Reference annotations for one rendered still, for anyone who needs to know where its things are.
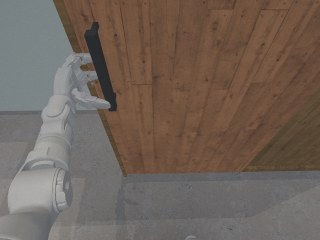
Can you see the wardrobe door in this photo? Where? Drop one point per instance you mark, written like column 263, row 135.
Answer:
column 297, row 143
column 201, row 85

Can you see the robot left forearm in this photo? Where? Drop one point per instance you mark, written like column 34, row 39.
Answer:
column 54, row 142

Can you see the robot left upper arm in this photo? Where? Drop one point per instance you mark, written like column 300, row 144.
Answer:
column 37, row 197

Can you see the robot left hand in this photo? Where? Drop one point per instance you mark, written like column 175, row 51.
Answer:
column 65, row 82

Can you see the handle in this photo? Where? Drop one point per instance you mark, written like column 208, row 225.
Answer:
column 97, row 56

